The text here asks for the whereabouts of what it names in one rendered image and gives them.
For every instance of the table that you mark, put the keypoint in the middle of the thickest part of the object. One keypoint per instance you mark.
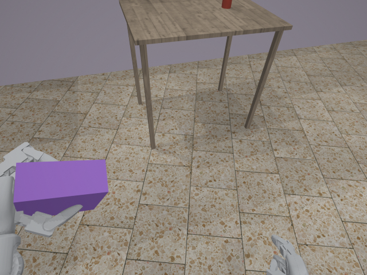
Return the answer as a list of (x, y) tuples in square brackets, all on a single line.
[(159, 21)]

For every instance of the sponge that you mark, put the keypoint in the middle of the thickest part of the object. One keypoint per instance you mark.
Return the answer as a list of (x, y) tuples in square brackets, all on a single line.
[(51, 187)]

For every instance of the robot left hand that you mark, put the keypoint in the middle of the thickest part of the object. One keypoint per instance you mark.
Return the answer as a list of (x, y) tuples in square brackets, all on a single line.
[(39, 223)]

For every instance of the robot right hand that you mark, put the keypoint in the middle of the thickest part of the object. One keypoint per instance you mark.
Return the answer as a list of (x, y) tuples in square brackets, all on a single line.
[(293, 263)]

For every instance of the left robot forearm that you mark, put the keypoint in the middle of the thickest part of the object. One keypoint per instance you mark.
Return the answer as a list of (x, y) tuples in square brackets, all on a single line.
[(11, 262)]

